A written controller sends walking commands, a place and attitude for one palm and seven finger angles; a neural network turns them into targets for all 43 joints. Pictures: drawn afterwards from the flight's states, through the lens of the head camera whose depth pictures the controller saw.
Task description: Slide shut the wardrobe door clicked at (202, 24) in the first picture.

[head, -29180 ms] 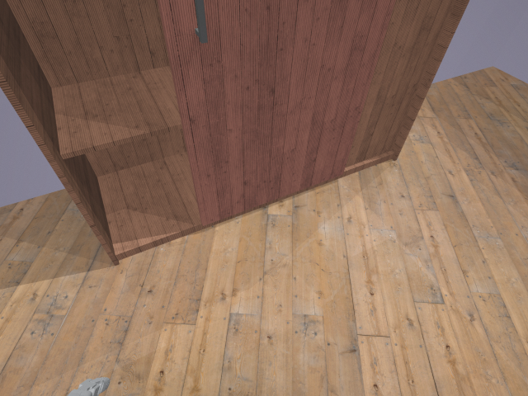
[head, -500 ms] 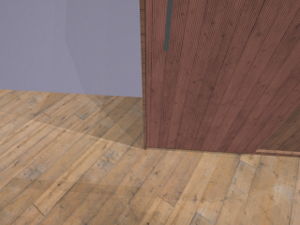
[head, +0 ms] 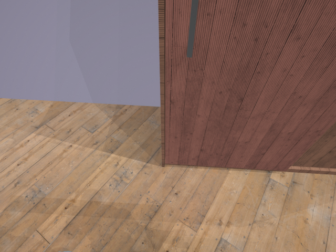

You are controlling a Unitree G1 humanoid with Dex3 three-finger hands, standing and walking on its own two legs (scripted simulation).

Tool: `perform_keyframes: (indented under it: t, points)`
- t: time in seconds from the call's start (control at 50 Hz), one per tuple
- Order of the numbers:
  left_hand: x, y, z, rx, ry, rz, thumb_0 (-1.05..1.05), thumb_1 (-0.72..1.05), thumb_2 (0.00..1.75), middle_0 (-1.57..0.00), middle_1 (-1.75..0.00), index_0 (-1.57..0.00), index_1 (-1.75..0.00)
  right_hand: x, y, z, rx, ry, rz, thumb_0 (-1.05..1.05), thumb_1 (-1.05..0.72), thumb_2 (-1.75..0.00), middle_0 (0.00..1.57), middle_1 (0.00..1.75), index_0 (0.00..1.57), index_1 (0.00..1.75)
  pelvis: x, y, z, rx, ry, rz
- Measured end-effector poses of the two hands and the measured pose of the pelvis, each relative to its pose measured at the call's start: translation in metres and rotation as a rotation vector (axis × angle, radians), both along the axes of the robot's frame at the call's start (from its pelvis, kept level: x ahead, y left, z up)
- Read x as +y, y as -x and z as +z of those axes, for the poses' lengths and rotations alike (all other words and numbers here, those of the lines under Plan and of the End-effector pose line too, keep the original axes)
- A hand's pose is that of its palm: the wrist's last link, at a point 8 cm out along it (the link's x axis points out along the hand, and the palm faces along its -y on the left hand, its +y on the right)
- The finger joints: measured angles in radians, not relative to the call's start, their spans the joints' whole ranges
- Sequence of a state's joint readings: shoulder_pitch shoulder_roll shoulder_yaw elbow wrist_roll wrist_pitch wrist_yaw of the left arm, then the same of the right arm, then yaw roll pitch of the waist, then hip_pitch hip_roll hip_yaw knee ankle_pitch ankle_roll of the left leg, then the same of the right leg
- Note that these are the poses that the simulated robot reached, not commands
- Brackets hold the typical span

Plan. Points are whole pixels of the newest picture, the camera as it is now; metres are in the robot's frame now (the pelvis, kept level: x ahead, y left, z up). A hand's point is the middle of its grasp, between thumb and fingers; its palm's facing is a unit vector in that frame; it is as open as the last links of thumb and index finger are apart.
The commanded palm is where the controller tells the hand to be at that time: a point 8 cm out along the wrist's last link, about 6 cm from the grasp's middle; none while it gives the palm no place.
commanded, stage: look to check the result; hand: right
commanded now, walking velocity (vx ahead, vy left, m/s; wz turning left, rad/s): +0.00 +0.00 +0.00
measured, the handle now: out of the picture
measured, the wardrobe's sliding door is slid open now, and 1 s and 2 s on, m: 0.00 0.00 0.00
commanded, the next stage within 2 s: stand and wait in 0.14 s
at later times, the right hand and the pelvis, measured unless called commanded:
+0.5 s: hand out of the picture +0.09 -0.22 -0.16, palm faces -0.04 +0.95 -0.31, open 7.4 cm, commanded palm none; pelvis +0.02 +0.01 +0.00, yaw +0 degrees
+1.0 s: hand out of the picture +0.09 -0.21 -0.16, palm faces -0.04 +0.95 -0.31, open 7.4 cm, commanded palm none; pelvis +0.01 +0.02 +0.00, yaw +1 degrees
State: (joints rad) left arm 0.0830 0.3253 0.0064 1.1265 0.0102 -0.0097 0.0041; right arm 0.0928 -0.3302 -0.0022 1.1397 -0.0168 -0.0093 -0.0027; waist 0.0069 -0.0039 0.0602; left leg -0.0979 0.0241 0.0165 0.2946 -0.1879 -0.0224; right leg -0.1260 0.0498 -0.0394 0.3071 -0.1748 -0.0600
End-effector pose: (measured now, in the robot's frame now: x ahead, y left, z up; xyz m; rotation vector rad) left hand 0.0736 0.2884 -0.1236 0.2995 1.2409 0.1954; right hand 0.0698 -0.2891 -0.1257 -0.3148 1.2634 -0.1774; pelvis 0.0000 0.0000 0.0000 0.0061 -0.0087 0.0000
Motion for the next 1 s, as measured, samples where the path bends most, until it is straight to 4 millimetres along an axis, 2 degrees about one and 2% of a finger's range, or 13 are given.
perform_keyframes:
  t: [0.18,0.38,1.0]
  points:
    - [0.001,-0.010,-0.001,-0.009,0.009,-0.001,0.00,0.90,0.90,-0.21,-0.30,-0.20,-0.30,0.012,-0.012,-0.001,-0.013,-0.015,0.007,0.01,-0.90,-0.89,0.20,0.30,0.21,0.30,0.005,-0.008,0.000,0.002,0.001,0.002]
    - [0.006,-0.009,-0.001,0.000,0.009,0.008,0.00,0.90,0.90,-0.21,-0.30,-0.20,-0.30,0.022,-0.020,-0.002,-0.020,-0.025,0.009,0.01,-0.90,-0.89,0.20,0.30,0.21,0.30,0.010,-0.013,0.001,0.002,0.003,0.005]
    - [0.016,0.007,-0.002,0.016,0.007,0.032,0.00,0.90,0.90,-0.21,-0.30,-0.20,-0.30,0.030,-0.012,-0.001,-0.013,-0.022,0.006,0.01,-0.90,-0.89,0.20,0.30,0.21,0.30,0.019,-0.011,0.001,-0.011,0.002,0.012]
